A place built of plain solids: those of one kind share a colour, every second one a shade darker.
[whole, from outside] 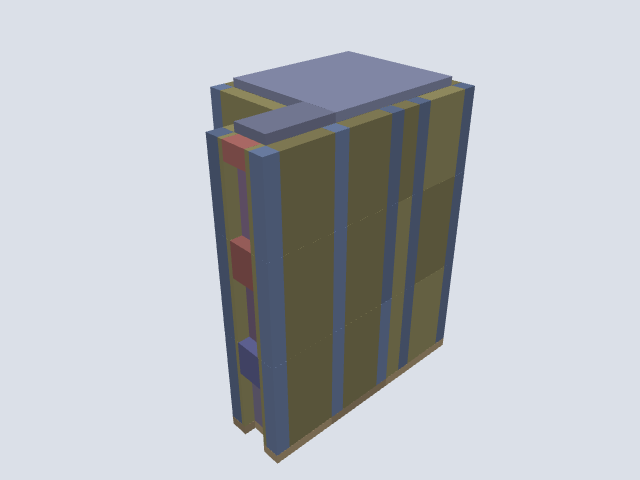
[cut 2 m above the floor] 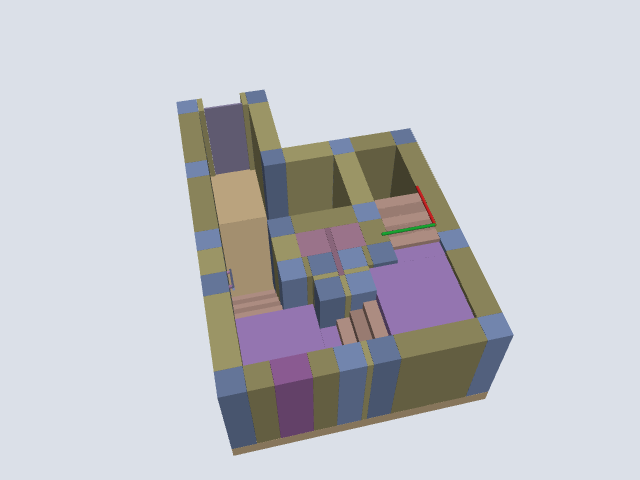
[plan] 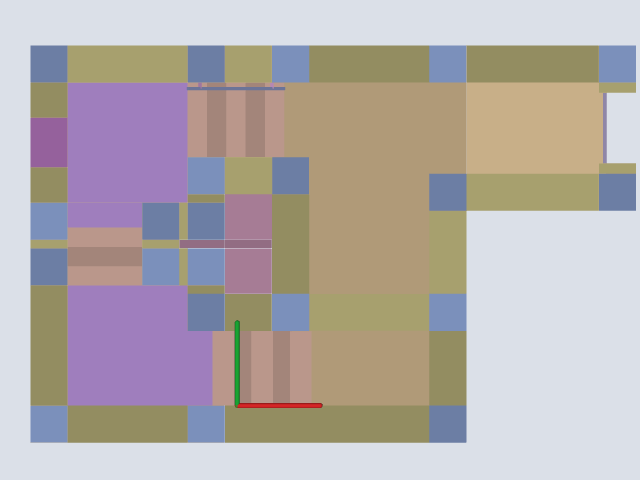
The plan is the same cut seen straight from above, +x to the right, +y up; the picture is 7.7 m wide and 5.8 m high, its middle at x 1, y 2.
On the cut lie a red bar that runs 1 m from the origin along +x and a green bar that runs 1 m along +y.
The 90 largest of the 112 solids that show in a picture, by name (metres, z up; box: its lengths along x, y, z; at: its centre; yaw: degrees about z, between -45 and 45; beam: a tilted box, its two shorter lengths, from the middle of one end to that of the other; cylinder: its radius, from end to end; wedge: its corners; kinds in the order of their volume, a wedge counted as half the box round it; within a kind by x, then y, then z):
{
 "wall_1": {"box": [0.45, 1.45, 3.06], "at": [-2.27, 0.72, 1.53]},
 "wall_2": {"box": [0.45, 0.43, 3.06], "at": [-2.27, 2.66, 1.53]},
 "wall_3": {"box": [0.45, 0.43, 3.06], "at": [-2.27, 3.69, 1.53]},
 "wall_4": {"box": [1.45, 0.45, 3.06], "at": [-1.32, -0.23, 1.53]},
 "wall_5": {"box": [1.45, 0.45, 3.06], "at": [-1.32, 4.13, 1.53]},
 "wall_6": {"box": [1.45, 0.45, 3.06], "at": [-1.32, 4.13, 4.58]},
 "wall_7": {"box": [1.45, 0.45, 2.51], "at": [-1.32, 4.13, 7.37]},
 "wall_8": {"box": [0.57, 0.45, 3.06], "at": [0.14, 1.12, 1.53]},
 "wall_9": {"box": [0.57, 0.45, 3.06], "at": [0.14, 2.78, 1.53]},
 "wall_10": {"box": [0.57, 0.45, 3.06], "at": [0.14, 4.13, 1.53]},
 "wall_11": {"box": [0.57, 0.45, 3.06], "at": [0.14, 4.13, 4.58]},
 "wall_12": {"box": [0.57, 0.45, 2.51], "at": [0.14, 4.13, 7.37]},
 "wall_13": {"box": [0.45, 1.2, 3.06], "at": [0.65, 1.95, 1.53]},
 "wall_14": {"box": [2.47, 0.45, 3.06], "at": [1.08, -0.23, 1.53]},
 "wall_15": {"box": [1.45, 0.45, 2.51], "at": [1.59, -0.23, 7.37]},
 "wall_16": {"box": [1.45, 0.45, 2.4], "at": [1.59, 1.12, 1.2]},
 "wall_17": {"box": [1.45, 0.45, 3.06], "at": [1.59, 4.13, 1.53]},
 "wall_18": {"box": [1.45, 0.45, 3.06], "at": [1.59, 4.13, 4.58]},
 "wall_19": {"box": [1.45, 0.45, 2.51], "at": [1.59, 4.13, 7.37]},
 "wall_20": {"box": [0.45, 0.9, 3.06], "at": [2.54, 0.45, 1.53]},
 "wall_21": {"box": [0.45, 2.35, 2.51], "at": [2.54, 1.18, 7.37]},
 "wall_22": {"box": [0.45, 1.0, 3.06], "at": [2.54, 1.85, 1.53]},
 "wall_23": {"box": [1.6, 0.45, 3.06], "at": [3.57, 2.58, 1.53]},
 "wall_24": {"box": [1.6, 0.45, 2.51], "at": [3.57, 2.58, 7.37]},
 "wall_25": {"box": [1.6, 0.45, 3.06], "at": [3.57, 4.13, 1.53]},
 "wall_26": {"box": [1.6, 0.45, 3.06], "at": [3.57, 4.13, 4.58]},
 "wall_27": {"box": [1.6, 0.45, 2.51], "at": [3.57, 4.13, 7.37]},
 "wall_28": {"box": [0.45, 0.15, 3.06], "at": [4.59, 3.83, 4.58]},
 "wallpost_1": {"box": [0.45, 0.45, 3.06], "at": [-2.27, -0.23, 1.53]},
 "wallpost_2": {"box": [0.45, 0.45, 3.06], "at": [-2.27, 1.68, 1.53]},
 "wallpost_3": {"box": [0.45, 0.45, 3.06], "at": [-2.27, 2.23, 1.53]},
 "wallpost_4": {"box": [0.45, 0.45, 3.06], "at": [-2.27, 4.13, 1.53]},
 "wallpost_5": {"box": [0.45, 0.45, 3.06], "at": [-2.27, 4.13, 4.58]},
 "wallpost_6": {"box": [0.45, 0.45, 2.51], "at": [-2.27, 4.13, 7.37]},
 "wallpost_7": {"box": [0.45, 0.45, 3.06], "at": [-0.93, 1.68, 1.53]},
 "wallpost_8": {"box": [0.45, 0.45, 3.06], "at": [-0.93, 2.23, 1.53]},
 "wallpost_9": {"box": [0.45, 0.45, 3.06], "at": [-0.38, -0.23, 1.53]},
 "wallpost_10": {"box": [0.45, 0.45, 3.06], "at": [-0.38, 1.12, 1.53]},
 "wallpost_11": {"box": [0.45, 0.45, 3.06], "at": [-0.38, 1.68, 1.53]},
 "wallpost_12": {"box": [0.45, 0.45, 3.06], "at": [-0.38, 2.23, 1.53]},
 "wallpost_13": {"box": [0.45, 0.45, 3.06], "at": [-0.38, 2.78, 1.53]},
 "wallpost_14": {"box": [0.45, 0.45, 3.06], "at": [-0.38, 4.13, 1.53]},
 "wallpost_15": {"box": [0.45, 0.45, 3.06], "at": [-0.38, 4.13, 4.58]},
 "wallpost_16": {"box": [0.45, 0.45, 2.51], "at": [-0.38, 4.13, 7.37]},
 "wallpost_17": {"box": [0.45, 0.45, 3.06], "at": [0.65, 1.12, 1.53]},
 "wallpost_18": {"box": [0.45, 0.45, 3.06], "at": [0.65, 2.78, 1.53]},
 "wallpost_19": {"box": [0.45, 0.45, 3.06], "at": [0.65, 4.13, 1.53]},
 "wallpost_20": {"box": [0.45, 0.45, 3.06], "at": [0.65, 4.13, 4.58]},
 "wallpost_21": {"box": [0.45, 0.45, 2.51], "at": [0.65, 4.13, 7.37]},
 "wallpost_22": {"box": [0.45, 0.45, 3.06], "at": [2.54, -0.23, 1.53]},
 "wallpost_23": {"box": [0.45, 0.45, 2.51], "at": [2.54, -0.23, 7.37]},
 "wallpost_24": {"box": [0.45, 0.45, 3.06], "at": [2.54, 1.12, 1.53]},
 "wallpost_25": {"box": [0.45, 0.45, 3.06], "at": [2.54, 2.58, 1.53]},
 "wallpost_26": {"box": [0.45, 0.45, 3.06], "at": [2.54, 4.13, 1.53]},
 "wallpost_27": {"box": [0.45, 0.45, 3.06], "at": [2.54, 4.13, 4.58]},
 "wallpost_28": {"box": [0.45, 0.45, 2.51], "at": [2.54, 4.13, 7.37]},
 "wallpost_29": {"box": [0.45, 0.45, 3.06], "at": [4.59, 2.58, 1.53]},
 "wallpost_30": {"box": [0.45, 0.45, 3.06], "at": [4.59, 2.58, 4.58]},
 "wallpost_31": {"box": [0.45, 0.45, 2.51], "at": [4.59, 2.58, 7.37]},
 "wallpost_32": {"box": [0.45, 0.45, 3.06], "at": [4.59, 4.13, 1.53]},
 "wallpost_33": {"box": [0.45, 0.45, 3.06], "at": [4.59, 4.13, 4.58]},
 "wallpost_34": {"box": [0.45, 0.45, 2.51], "at": [4.59, 4.13, 7.37]},
 "floor_slab_1": {"box": [1.8, 4.8, 0.3], "at": [-1.6, 1.95, -0.15]},
 "floor_slab_2": {"box": [0.55, 2.35, 0.3], "at": [-0.42, 0.72, -0.15]},
 "floor_slab_3": {"box": [0.55, 2.35, 0.3], "at": [-0.42, 3.18, -0.15]},
 "floor_slab_4": {"box": [0.57, 1.8, 0.3], "at": [0.14, 3.45, -0.15]},
 "floor_slab_5": {"box": [2.35, 4.8, 0.3], "at": [1.59, 1.95, -0.15]},
 "floor_slab_6": {"box": [1.7, 2.0, 0.3], "at": [3.62, 3.35, -0.15]},
 "landing_slab_1": {"box": [0.9, 0.33, 1.15], "at": [-1.6, 2.29, 0.57]},
 "landing_slab_2": {"box": [1.45, 1.45, 1.91], "at": [-1.32, 0.72, 0.95]},
 "landing_slab_3": {"box": [1.45, 1.45, 1.15], "at": [-1.32, 3.18, 0.57]},
 "landing_slab_4": {"box": [0.33, 0.9, 1.91], "at": [-0.44, 0.45, 0.95]},
 "core_fill_1": {"box": [0.55, 0.1, 8.63], "at": [-0.42, 1.95, 4.31]},
 "core_fill_2": {"box": [0.57, 0.55, 8.63], "at": [0.14, 1.62, 4.31]},
 "core_fill_3": {"box": [0.57, 0.1, 8.63], "at": [0.14, 1.95, 4.31]},
 "core_fill_4": {"box": [0.57, 0.55, 8.63], "at": [0.14, 2.28, 4.31]},
 "roof_slab_1": {"box": [4.37, 3.9, 0.25], "at": [0.14, 1.95, 8.75]},
 "roof_slab_2": {"box": [2.05, 1.1, 0.25], "at": [3.35, 3.35, 8.75]},
 "tread_slab_1": {"box": [0.9, 0.26, 1.72], "at": [-1.6, 1.55, 0.86]},
 "tread_slab_2": {"box": [0.9, 0.26, 1.53], "at": [-1.6, 1.79, 0.76]},
 "tread_slab_3": {"box": [0.9, 0.26, 1.34], "at": [-1.6, 2.02, 0.67]},
 "tread_slab_4": {"box": [0.26, 0.9, 0.96], "at": [-0.5, 3.45, 0.48]},
 "tread_slab_5": {"box": [0.26, 0.9, 2.1], "at": [-0.17, 0.45, 1.05]},
 "tread_slab_6": {"box": [0.26, 0.9, 2.29], "at": [0.07, 0.45, 1.15]},
 "tread_slab_7": {"box": [0.26, 0.9, 2.48], "at": [0.3, 0.45, 1.24]},
 "tread_slab_8": {"box": [0.26, 0.9, 2.67], "at": [0.53, 0.45, 1.34]},
 "tread_slab_9": {"box": [0.26, 0.9, 2.87], "at": [0.77, 0.45, 1.43]},
 "wall_sill_win_1": {"box": [0.45, 0.6, 2.15], "at": [-2.27, 3.18, 1.07]},
 "wall_head_door_yard_1": {"box": [0.45, 0.85, 1.06], "at": [4.59, 3.35, 2.53]},
 "wall_head_door_1": {"box": [0.45, 0.8, 1.06], "at": [4.59, 3.35, 5.58]}
}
